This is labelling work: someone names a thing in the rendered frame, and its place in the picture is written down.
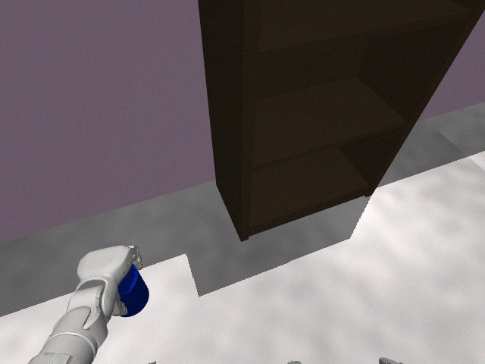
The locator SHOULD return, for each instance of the left robot hand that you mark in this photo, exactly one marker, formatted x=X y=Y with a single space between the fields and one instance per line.
x=113 y=262

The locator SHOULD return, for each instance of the mug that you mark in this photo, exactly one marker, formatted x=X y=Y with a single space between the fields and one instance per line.
x=133 y=292

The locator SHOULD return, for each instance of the bookshelf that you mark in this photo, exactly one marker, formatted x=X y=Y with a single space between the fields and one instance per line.
x=311 y=100

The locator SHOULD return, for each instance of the left robot arm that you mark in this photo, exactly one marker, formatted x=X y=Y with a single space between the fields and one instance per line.
x=79 y=333

